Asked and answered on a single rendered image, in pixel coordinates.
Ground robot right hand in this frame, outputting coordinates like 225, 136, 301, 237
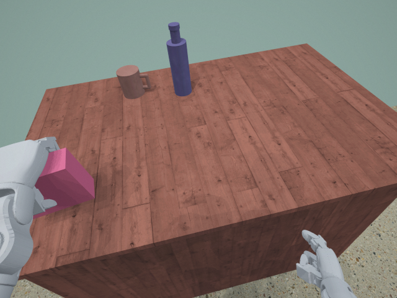
296, 230, 344, 288

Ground sponge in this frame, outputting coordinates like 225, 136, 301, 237
33, 148, 95, 219

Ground table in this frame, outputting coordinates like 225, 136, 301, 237
18, 43, 397, 298

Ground robot left hand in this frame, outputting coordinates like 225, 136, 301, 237
0, 137, 60, 215

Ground robot right forearm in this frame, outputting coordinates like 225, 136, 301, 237
320, 278, 357, 298

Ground robot left forearm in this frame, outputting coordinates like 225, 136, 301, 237
0, 183, 35, 298

